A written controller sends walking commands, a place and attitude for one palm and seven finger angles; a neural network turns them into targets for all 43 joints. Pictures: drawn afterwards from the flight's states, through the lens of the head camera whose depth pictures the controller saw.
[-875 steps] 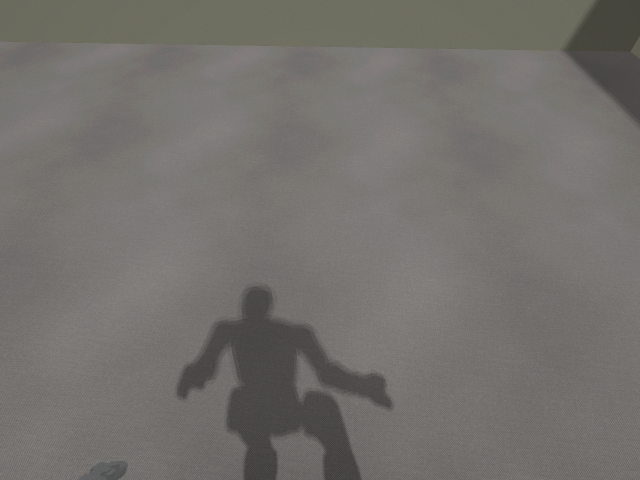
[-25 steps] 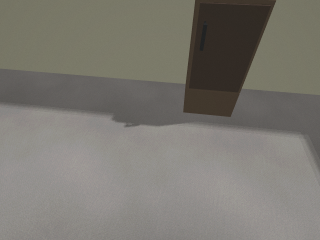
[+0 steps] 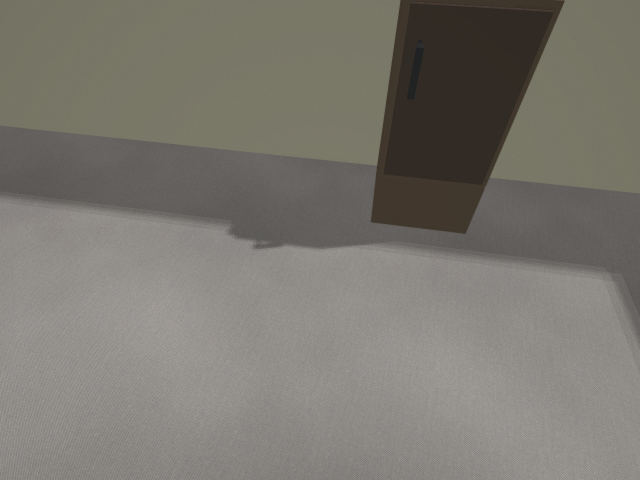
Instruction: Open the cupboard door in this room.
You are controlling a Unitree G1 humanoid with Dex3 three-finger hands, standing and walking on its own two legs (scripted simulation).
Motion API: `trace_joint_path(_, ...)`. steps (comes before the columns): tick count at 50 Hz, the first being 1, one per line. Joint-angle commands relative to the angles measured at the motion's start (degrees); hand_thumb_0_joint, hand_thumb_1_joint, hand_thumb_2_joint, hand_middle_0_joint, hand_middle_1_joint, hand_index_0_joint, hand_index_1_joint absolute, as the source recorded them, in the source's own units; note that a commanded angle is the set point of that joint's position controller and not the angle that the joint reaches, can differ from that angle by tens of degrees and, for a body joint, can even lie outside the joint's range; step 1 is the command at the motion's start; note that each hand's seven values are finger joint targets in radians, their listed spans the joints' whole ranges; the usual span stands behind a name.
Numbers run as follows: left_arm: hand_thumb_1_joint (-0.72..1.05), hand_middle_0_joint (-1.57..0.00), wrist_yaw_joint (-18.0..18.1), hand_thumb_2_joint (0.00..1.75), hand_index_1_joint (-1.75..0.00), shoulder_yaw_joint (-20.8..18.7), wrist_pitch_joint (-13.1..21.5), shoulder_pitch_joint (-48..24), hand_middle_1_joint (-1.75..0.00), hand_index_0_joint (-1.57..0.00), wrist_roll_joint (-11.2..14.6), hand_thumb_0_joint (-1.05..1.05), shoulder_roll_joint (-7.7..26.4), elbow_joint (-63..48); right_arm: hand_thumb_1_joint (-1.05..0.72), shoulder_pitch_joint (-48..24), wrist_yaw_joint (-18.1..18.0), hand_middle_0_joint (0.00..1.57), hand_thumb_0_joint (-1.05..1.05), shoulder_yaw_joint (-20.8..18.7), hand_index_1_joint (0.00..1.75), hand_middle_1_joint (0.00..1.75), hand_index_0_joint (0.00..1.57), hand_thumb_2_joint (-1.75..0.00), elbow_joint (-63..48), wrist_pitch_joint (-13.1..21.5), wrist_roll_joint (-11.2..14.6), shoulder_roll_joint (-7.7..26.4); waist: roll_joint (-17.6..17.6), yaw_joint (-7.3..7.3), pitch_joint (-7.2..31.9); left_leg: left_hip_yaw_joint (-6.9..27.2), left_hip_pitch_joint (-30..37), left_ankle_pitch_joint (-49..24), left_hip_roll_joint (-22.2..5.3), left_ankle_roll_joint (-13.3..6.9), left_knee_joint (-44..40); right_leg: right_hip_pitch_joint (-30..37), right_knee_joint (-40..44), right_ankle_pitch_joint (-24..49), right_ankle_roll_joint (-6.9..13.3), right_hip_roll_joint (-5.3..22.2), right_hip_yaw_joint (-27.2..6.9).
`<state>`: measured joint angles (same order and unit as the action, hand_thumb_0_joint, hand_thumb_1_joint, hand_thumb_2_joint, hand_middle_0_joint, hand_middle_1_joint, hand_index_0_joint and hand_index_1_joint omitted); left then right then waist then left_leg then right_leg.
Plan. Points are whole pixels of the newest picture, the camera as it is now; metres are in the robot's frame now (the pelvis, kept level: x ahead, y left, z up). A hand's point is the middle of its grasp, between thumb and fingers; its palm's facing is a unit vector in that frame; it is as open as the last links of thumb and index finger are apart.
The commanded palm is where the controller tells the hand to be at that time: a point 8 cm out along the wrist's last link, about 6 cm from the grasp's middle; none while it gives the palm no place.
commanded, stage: look at it before walking up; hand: left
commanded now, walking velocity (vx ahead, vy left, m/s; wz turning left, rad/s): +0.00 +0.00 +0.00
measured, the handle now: (415, 70) +1.22 -0.20 -0.06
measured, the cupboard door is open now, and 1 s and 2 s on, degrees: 0 0 0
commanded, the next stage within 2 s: walk to a spot facing it in 0.14 s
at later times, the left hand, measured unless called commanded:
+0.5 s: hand out of the picture +0.03 +0.21 -0.18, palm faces -0.06 -0.97 -0.24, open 7.4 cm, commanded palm none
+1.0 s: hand out of the picture +0.07 +0.17 -0.16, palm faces -0.24 -0.94 -0.23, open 7.4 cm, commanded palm none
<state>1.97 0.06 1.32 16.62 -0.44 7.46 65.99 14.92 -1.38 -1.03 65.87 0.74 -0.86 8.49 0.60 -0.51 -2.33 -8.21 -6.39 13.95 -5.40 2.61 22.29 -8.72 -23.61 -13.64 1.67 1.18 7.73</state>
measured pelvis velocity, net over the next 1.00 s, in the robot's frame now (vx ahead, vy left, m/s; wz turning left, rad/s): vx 0.02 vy -0.02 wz -0.35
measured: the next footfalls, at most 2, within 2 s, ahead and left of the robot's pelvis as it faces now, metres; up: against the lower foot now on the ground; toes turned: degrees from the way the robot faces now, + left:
left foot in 1.20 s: +0.21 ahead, +0.09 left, +0.00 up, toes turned -24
right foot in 1.72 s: +0.28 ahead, -0.24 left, +0.00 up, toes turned -55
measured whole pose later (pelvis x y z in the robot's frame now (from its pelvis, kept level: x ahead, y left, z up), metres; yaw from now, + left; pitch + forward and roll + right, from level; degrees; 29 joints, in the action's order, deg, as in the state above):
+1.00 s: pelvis +0.02 -0.02 +0.00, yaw -20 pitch +2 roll +1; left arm -0.9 -2.7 1.4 19.3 -0.9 10.1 56.2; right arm 3.6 0.8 -3.9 52.1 -1.2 -1.8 14.3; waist 1.0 -3.6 -4.1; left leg -0.4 -29.4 17.2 -5.1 4.9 57.2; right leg -10.6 -23.0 -13.8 4.1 -3.9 -3.0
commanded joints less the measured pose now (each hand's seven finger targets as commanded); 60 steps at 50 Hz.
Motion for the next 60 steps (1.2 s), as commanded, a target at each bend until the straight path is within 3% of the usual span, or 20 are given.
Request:
trace_joint_path(1,0.9,-0.2,0.3,0.9,-0.3,-1.5,0.8,2.1,-0.3,-0.2,-0.2,0.0,8.2,-1.9,-0.9,3.6,-0.5,0.2,0.0,-1.0,0.3,0.3,0.2,-0.9,-1.1,0.5,0.3,6.0,-1.4,0.75,-1.2,3.7,-0.8,-5.7,-3.3,-2.4,-3.4,-1.8,5.7,10.5,-0.2,7.1,-7.1)
trace_joint_path(12,0.9,-0.2,-0.1,0.9,-0.3,-2.2,1.0,-1.2,-0.3,-0.2,-0.3,0.0,11.9,-3.4,-0.9,1.7,-0.2,0.2,0.0,-1.5,0.3,0.3,0.2,-0.9,-1.9,1.0,0.2,9.4,-1.3,0.48,-0.3,4.5,-1.0,-6.4,-3.6,-2.8,-4.3,-0.4,5.6,10.7,0.1,7.3,-6.8)
trace_joint_path(15,0.9,-0.2,0.0,0.9,-0.3,-2.1,-0.6,-0.9,-0.3,-0.2,-0.2,0.0,9.0,-3.5,-0.9,2.9,-0.4,0.2,0.0,-1.2,0.3,0.3,0.2,-0.9,-2.0,-0.1,0.1,6.0,-0.5,0.69,-1.6,2.3,-1.2,-5.7,-3.9,-2.1,-1.5,-3.6,3.2,12.6,-0.1,7.0,-8.1)
trace_joint_path(19,0.9,-0.2,-0.7,0.9,-0.3,-3.8,-2.2,-3.2,-0.3,-0.2,-0.6,0.0,11.4,-6.5,-0.9,1.0,-0.7,0.2,0.0,-2.6,0.3,0.3,0.2,-0.9,-5.0,-1.3,-0.1,8.0,-1.3,0.94,-2.5,0.6,-3.1,0.3,-5.1,-2.3,1.8,-9.5,0.1,9.2,0.6,6.5,-10.8)
trace_joint_path(23,0.9,-0.2,-1.6,0.9,-0.3,-4.7,-3.3,-4.5,-0.3,-0.2,-0.9,0.0,10.4,-10.3,-0.9,-0.7,-0.7,0.2,0.0,-4.1,0.3,0.3,0.2,-0.9,-8.4,-1.3,-0.3,11.7,6.2,1.06,-1.3,6.3,-4.0,5.5,-12.3,-5.8,-3.0,-15.2,-12.6,3.3,-0.8,1.5,-7.4)
trace_joint_path(24,0.9,-0.2,-1.9,0.9,-0.3,-4.8,-3.6,-4.4,-0.3,-0.2,-1.1,0.0,9.4,-11.2,-0.9,-1.6,-0.8,0.2,0.0,-4.6,0.3,0.3,0.2,-0.9,-9.0,-1.0,-0.3,13.0,10.5,0.85,-0.3,8.3,-3.9,2.3,-16.8,-8.3,-5.2,-16.4,-21.2,-3.0,-1.6,0.5,-4.6)
trace_joint_path(26,0.9,-0.2,-2.1,0.9,-0.3,-5.3,-4.0,-5.2,-0.3,-0.2,-1.2,0.0,8.6,-13.1,-0.9,-2.8,-0.8,0.2,0.0,-4.9,0.3,0.3,0.2,-0.9,-10.2,-0.5,-0.6,13.1,11.1,0.89,0.9,8.5,-2.8,-7.7,-20.5,-12.1,-5.5,-19.8,-33.0,-14.8,-2.3,1.8,-5.3)
trace_joint_path(29,0.9,-0.2,-2.5,0.9,-0.3,-5.4,-3.2,-3.3,-0.3,-0.2,-1.1,0.0,7.6,-13.7,-0.9,-5.9,-0.4,0.2,0.0,-5.6,0.3,0.3,0.2,-0.9,-11.1,-0.4,-1.0,13.8,8.7,-0.51,2.7,1.1,-1.0,-18.3,-18.4,-9.5,2.8,-15.2,-23.8,-13.0,-2.5,2.6,-3.3)
trace_joint_path(31,0.9,-0.2,-2.5,0.9,-0.3,-5.9,-2.6,2.1,-0.3,-0.2,-1.1,0.0,9.1,-12.4,-0.9,-7.2,-0.1,0.2,0.0,-5.7,0.3,0.3,0.2,-0.9,-12.0,-0.9,-0.7,13.7,2.8,-3.18,3.6,-3.3,-6.6,-13.7,-14.9,-4.9,13.9,-4.6,-9.1,0.7,-2.3,1.3,-1.7)
trace_joint_path(32,0.9,-0.2,-2.1,0.9,-0.3,-6.5,-1.7,5.6,-0.3,-0.2,-1.6,0.0,13.7,-11.7,-0.9,-6.8,0.2,0.2,0.0,-5.1,0.3,0.3,0.2,-0.9,-13.4,-1.3,-0.2,10.8,-12.0,-4.7,4.0,-6.3,-14.9,1.4,-8.2,-0.9,27.7,1.4,0.9,13.6,0.1,8.6,-14.3)
trace_joint_path(33,0.9,-0.2,-1.4,0.9,-0.3,-6.9,-1.4,7.4,-0.3,-0.2,-1.0,0.0,18.0,-11.3,-0.9,-9.0,0.5,0.2,0.0,-4.0,0.3,0.3,0.2,-0.9,-16.8,-1.7,0.0,7.5,-23.4,-5.16,2.6,-2.4,-28.3,23.8,-0.1,1.7,39.5,4.0,5.3,25.7,6.6,19.5,-32.9)
trace_joint_path(34,0.9,-0.2,-0.7,0.9,-0.3,-6.7,-1.5,7.9,-0.3,-0.2,-0.5,0.0,17.3,-12.0,-0.9,-11.3,0.2,0.2,0.0,-3.7,0.3,0.3,0.2,-0.9,-17.7,-2.3,0.1,7.8,-16.2,-5.64,3.0,6.3,-29.2,22.9,-0.3,0.9,44.1,2.9,8.0,19.0,9.0,20.1,-35.3)
trace_joint_path(36,0.9,-0.2,-0.5,0.9,-0.3,-6.7,-1.4,2.4,-0.3,-0.2,-0.4,0.0,15.1,-13.3,-0.9,-11.9,0.3,0.2,0.0,-3.9,0.3,0.3,0.2,-0.9,-17.1,-1.9,-0.4,9.6,-10.9,-3.28,2.0,9.1,-32.4,13.2,-2.0,0.8,47.1,4.2,8.3,3.5,8.1,17.1,-33.8)
trace_joint_path(38,0.9,-0.2,-1.1,0.9,-0.3,-6.0,-0.5,0.4,-0.3,-0.2,-0.4,0.0,14.0,-14.0,-0.9,-11.3,1.1,0.2,0.0,-4.0,0.3,0.3,0.2,-0.9,-16.2,-1.6,-0.8,10.0,-5.9,-1.88,2.9,8.1,-29.4,7.2,-1.9,1.6,45.0,2.8,8.0,2.0,7.5,13.6,-28.7)
trace_joint_path(53,0.9,-0.2,-2.1,0.9,-0.3,-5.9,1.1,6.2,-0.3,-0.2,-0.9,0.0,15.9,-12.3,-0.9,-18.8,2.0,0.2,0.0,-3.0,0.3,0.3,0.2,-0.9,-21.6,0.5,-0.1,9.5,-7.4,-4.01,0.6,7.6,-27.8,5.7,1.4,1.9,24.3,6.9,8.3,6.4,9.8,10.9,-31.1)
trace_joint_path(55,0.9,-0.2,-2.0,0.9,-0.3,-6.1,0.9,4.1,-0.3,-0.2,-1.1,0.0,16.8,-12.5,-0.9,-18.0,1.9,0.2,0.0,-2.9,0.3,0.3,0.2,-0.9,-21.9,1.1,0.2,9.5,-8.4,-3.37,0.9,7.4,-21.9,7.3,2.1,1.4,18.1,4.1,6.2,8.7,9.2,10.8,-30.9)
trace_joint_path(57,0.9,-0.2,-2.2,0.9,-0.3,-6.4,0.6,0.2,-0.3,-0.2,-0.7,0.0,17.5,-13.4,-0.9,-11.7,1.5,0.2,0.0,-3.0,0.3,0.3,0.2,-0.9,-20.3,1.6,0.3,10.1,-7.4,-0.05,2.5,5.8,-9.8,2.2,4.0,1.1,9.3,-1.8,2.3,8.5,7.0,7.8,-28.3)
trace_joint_path(58,0.9,-0.2,-2.3,0.9,-0.3,-6.4,0.5,-2.2,-0.3,-0.2,-0.4,0.0,16.8,-14.2,-0.9,-5.8,1.0,0.2,0.0,-3.4,0.3,0.3,0.2,-0.9,-18.4,2.1,0.3,11.6,-5.2,2.77,4.2,6.3,1.3,-1.4,3.2,0.7,3.0,-8.3,-3.0,7.2,5.0,4.8,-26.0)
trace_joint_path(59,0.9,-0.2,-2.7,0.9,-0.3,-5.8,0.5,-2.1,-0.3,-0.2,-0.1,0.0,13.6,-15.0,-0.9,1.5,0.3,0.2,0.0,-4.4,0.3,0.3,0.2,-0.9,-16.1,2.7,0.0,16.2,5.1,5.59,8.2,14.0,15.2,3.5,-4.6,-1.3,-1.1,-17.7,-14.0,1.6,2.6,-0.6,-20.8)
trace_joint_path(60,0.9,-0.2,-3.5,0.9,-0.3,-5.0,0.8,-1.0,-0.3,-0.2,0.3,0.0,10.4,-15.8,-0.9,7.6,0.3,0.2,0.0,-5.6,0.3,0.3,0.2,-0.9,-15.2,2.5,-0.7,21.7,19.1,6.92,11.2,32.0,22.0,8.3,-21.0,-6.5,-5.4,-29.5,-31.2,-20.2,-0.8,-5.4,-11.9)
